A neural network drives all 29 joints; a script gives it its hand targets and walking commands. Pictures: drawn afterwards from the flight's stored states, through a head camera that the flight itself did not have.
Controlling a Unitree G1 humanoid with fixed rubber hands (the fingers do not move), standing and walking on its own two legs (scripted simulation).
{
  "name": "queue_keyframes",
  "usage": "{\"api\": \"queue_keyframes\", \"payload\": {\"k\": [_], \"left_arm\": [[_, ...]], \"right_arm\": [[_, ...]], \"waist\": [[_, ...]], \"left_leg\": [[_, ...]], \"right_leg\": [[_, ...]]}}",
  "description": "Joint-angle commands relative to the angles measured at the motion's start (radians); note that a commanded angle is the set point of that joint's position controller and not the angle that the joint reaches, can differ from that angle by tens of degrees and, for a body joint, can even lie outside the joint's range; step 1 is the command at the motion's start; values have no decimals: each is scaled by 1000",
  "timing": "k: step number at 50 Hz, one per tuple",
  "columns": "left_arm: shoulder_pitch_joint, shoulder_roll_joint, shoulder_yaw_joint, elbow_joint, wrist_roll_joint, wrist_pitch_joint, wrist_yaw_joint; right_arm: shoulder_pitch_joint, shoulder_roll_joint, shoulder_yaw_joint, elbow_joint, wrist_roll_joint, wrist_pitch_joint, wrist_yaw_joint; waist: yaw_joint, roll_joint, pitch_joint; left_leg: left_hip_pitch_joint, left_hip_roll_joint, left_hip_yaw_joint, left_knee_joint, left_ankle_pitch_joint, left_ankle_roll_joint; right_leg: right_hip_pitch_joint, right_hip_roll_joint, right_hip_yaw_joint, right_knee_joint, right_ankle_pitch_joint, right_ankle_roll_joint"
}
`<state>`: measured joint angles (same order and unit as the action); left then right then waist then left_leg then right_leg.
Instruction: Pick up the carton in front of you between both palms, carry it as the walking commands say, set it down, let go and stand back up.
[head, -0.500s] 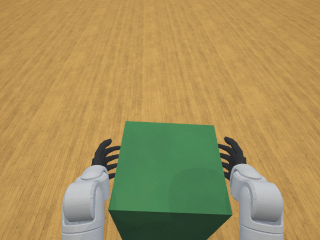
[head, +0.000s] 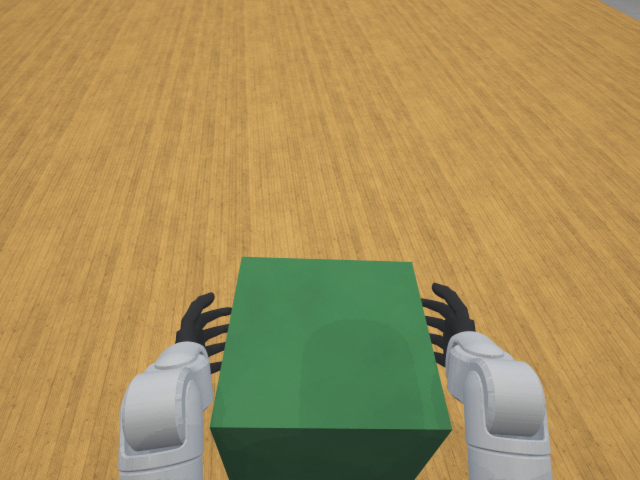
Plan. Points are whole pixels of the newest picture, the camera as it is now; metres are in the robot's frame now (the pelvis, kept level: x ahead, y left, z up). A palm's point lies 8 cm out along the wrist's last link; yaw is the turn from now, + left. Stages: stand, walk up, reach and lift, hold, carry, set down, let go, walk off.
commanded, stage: carry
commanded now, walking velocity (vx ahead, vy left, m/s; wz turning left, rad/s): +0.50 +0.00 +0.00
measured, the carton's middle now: (322, 384) +0.26 +0.01 -0.01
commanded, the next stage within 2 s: none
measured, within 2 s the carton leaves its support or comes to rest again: neither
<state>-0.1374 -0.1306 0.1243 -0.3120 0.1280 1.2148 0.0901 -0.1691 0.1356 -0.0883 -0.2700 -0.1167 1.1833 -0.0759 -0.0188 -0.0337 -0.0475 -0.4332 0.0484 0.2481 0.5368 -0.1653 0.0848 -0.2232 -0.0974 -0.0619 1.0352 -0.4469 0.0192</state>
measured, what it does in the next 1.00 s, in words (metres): walks ahead: right foot, then left foot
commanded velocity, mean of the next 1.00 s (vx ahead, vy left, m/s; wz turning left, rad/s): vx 0.50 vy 0.00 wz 0.00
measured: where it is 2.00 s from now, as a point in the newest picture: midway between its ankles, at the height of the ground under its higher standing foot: (306, 261)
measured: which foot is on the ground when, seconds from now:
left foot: down 0.00-0.40, up 0.42-0.88, down 0.90-1.00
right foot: up 0.00-0.38, down 0.40-0.94, up 0.96-1.00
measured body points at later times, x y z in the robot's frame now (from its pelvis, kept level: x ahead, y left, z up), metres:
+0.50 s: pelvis +0.34 -0.04 +0.00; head +0.35 -0.05 +0.45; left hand +0.61 +0.13 +0.08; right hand +0.63 -0.17 +0.08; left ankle +0.15 +0.07 -0.64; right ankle +0.42 -0.11 -0.73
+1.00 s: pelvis +0.68 +0.02 +0.00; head +0.70 +0.03 +0.45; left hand +0.95 +0.18 +0.05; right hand +0.96 -0.13 +0.06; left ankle +0.75 +0.10 -0.73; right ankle +0.49 -0.10 -0.64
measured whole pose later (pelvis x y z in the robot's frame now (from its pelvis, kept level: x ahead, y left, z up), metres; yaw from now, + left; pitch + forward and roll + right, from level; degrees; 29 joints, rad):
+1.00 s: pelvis +0.68 +0.02 +0.00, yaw +0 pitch +3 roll +1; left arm -0.13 -0.13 0.12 -0.32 0.13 1.21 0.09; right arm -0.17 0.14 -0.08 -0.28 -0.12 1.18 -0.08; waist -0.02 -0.03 -0.03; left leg -0.42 0.04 0.25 0.52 -0.16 0.09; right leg -0.23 -0.08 -0.05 1.07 -0.43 0.01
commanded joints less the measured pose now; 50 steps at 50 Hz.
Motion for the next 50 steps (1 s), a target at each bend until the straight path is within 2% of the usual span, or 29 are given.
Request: {"api": "queue_keyframes", "payload": {"k": [1, 2, 3, 6, 12, 16, 18, 19, 20, 21, 22, 23, 24, 25, 26, 27, 28, 31, 35, 41, 43, 44, 45, 46, 47, 48, 49, 50], "left_arm": [[-510, -965, -769, -121, -435, -38, -271], [-500, -985, -773, -125, -437, -48, -268], [-485, -993, -776, -129, -435, -57, -264], [-423, -993, -786, -129, -418, -76, -250], [-428, -911, -786, -191, -421, -55, -240], [-432, -836, -761, -192, -426, -7, -243], [-438, -811, -743, -179, -428, 13, -246], [-436, -808, -733, -166, -426, 20, -248], [-428, -801, -721, -150, -426, 26, -250], [-436, -786, -706, -145, -422, 31, -253], [-454, -798, -703, -108, -420, 25, -259], [-440, -830, -704, -101, -431, 24, -261], [-457, -861, -707, -111, -436, 17, -262], [-479, -893, -712, -118, -438, 10, -263], [-507, -920, -718, -132, -442, 3, -264], [-523, -935, -724, -145, -447, -4, -264], [-525, -943, -728, -155, -452, -9, -266], [-505, -928, -733, -176, -458, -12, -271], [-454, -880, -718, -159, -444, 0, -273], [-420, -861, -707, -102, -414, 7, -275], [-436, -864, -712, -105, -414, 3, -273], [-445, -865, -716, -109, -416, 2, -272], [-451, -864, -722, -113, -417, 2, -272], [-464, -859, -728, -115, -417, 2, -272], [-480, -873, -746, -143, -428, 3, -271], [-490, -882, -749, -132, -426, -4, -273], [-494, -916, -755, -123, -429, -17, -274], [-495, -943, -762, -125, -432, -31, -275]], "right_arm": [[-391, 1002, 706, -97, 423, -15, 261], [-397, 1014, 713, -113, 427, -23, 261], [-388, 1017, 716, -122, 429, -28, 262], [-335, 995, 719, -133, 428, -37, 269], [-320, 896, 707, -186, 421, -19, 264], [-314, 828, 680, -176, 394, 18, 247], [-334, 809, 676, -171, 389, 37, 242], [-348, 801, 677, -171, 391, 45, 240], [-364, 790, 678, -175, 390, 54, 239], [-386, 785, 680, -173, 392, 62, 237], [-415, 801, 695, -199, 395, 70, 234], [-425, 808, 692, -169, 395, 69, 236], [-441, 846, 700, -163, 405, 62, 239], [-453, 881, 705, -160, 410, 53, 241], [-458, 914, 709, -156, 413, 43, 243], [-457, 937, 713, -155, 415, 35, 242], [-450, 950, 716, -155, 412, 27, 240], [-414, 953, 719, -159, 396, 14, 227], [-371, 920, 715, -154, 381, 24, 216], [-369, 900, 715, -117, 389, 38, 235], [-384, 902, 714, -119, 399, 38, 241], [-378, 905, 710, -111, 399, 36, 244], [-364, 902, 700, -95, 397, 33, 246], [-343, 901, 692, -84, 392, 30, 249], [-349, 907, 692, -59, 388, 14, 254], [-339, 944, 694, -57, 400, 7, 256], [-358, 965, 699, -79, 411, -1, 257], [-366, 991, 708, -88, 415, -11, 258]], "waist": [[-2, 93, -349], [5, 103, -352], [6, 126, -359], [8, 162, -319], [1, 175, -188], [-1, 193, -116], [9, 198, -136], [25, 176, -180], [39, 127, -247], [54, -22, -310], [51, -302, -362], [46, -256, -344], [43, -183, -341], [38, -60, -343], [33, -10, -326], [29, -26, -330], [30, -46, -332], [30, -71, -298], [33, -87, -225], [37, -123, -121], [31, -142, -140], [17, -127, -182], [-3, -71, -248], [-24, 65, -322], [-13, 344, -400], [-10, 326, -381], [-10, 246, -369], [-8, 130, -369]], "left_leg": [[585, 316, -449, -259, 297, 73], [545, 292, -381, -279, 257, 41], [530, 275, -332, -296, 237, 30], [531, 252, -251, -342, 223, 38], [556, 203, -141, -365, 301, 40], [558, 199, -101, -347, 397, 15], [557, 196, -64, -249, 535, -10], [520, 165, -16, -115, 579, -33], [415, 122, 9, 72, 537, -56], [216, 74, -1, 328, 272, -90], [-119, -64, -78, 613, -213, -126], [-195, -41, -220, 747, -307, -94], [-208, 12, -250, 790, -275, -69], [-205, 52, -258, 749, -218, -58], [-183, 80, -261, 675, -167, -58], [-149, 90, -256, 610, -128, -60], [-136, 81, -232, 570, -105, -64], [-181, 73, -184, 416, -59, -87], [-226, 57, -119, 192, 44, -108], [-147, 11, -45, -30, 154, -73], [-19, -14, -20, -57, 134, -57], [120, -51, 20, -93, 110, -53], [323, -72, 37, -104, 46, -51], [529, 115, -229, -163, -117, -16], [756, 368, -693, -263, -175, 139], [729, 379, -747, -318, 41, 157], [700, 353, -611, -271, 213, 142], [657, 328, -519, -244, 311, 110]], "right_leg": [[-411, -30, 71, 209, 86, -42], [-380, -45, 68, 137, 133, -40], [-359, -37, 44, 97, 162, -34], [-389, -24, -6, -53, 214, -11], [-414, -1, -96, -383, 352, 5], [-337, 28, -141, -522, 425, -28], [-213, 54, -168, -556, 402, -47], [-65, 95, -212, -599, 382, -49], [144, 111, -220, -593, 309, -48], [327, -94, 76, -667, 160, -88], [539, -334, 524, -780, 109, -233], [500, -335, 555, -831, 293, -245], [460, -303, 423, -790, 444, -229], [415, -280, 324, -768, 519, -202], [352, -259, 245, -780, 548, -173], [314, -241, 185, -800, 504, -147], [298, -229, 146, -817, 482, -142], [301, -208, 74, -866, 433, -156], [343, -163, -10, -874, 537, -153], [368, -142, -91, -838, 716, -112], [360, -140, -125, -747, 863, -87], [325, -118, -165, -627, 910, -66], [232, -78, -192, -439, 861, -46], [38, -45, -172, -198, 587, -16], [-286, 91, -108, 108, 170, 21], [-388, 94, 13, 257, -19, -4], [-418, 45, 63, 311, -2, -30], [-422, 4, 76, 272, 49, -44]]}}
